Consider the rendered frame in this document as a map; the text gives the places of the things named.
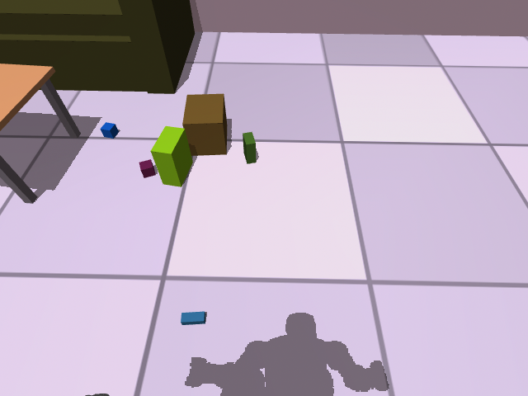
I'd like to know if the coffee table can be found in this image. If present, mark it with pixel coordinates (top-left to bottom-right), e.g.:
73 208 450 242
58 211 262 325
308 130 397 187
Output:
0 64 81 204

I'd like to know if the sofa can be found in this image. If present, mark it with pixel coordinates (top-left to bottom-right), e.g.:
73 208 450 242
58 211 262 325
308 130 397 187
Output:
0 0 195 94

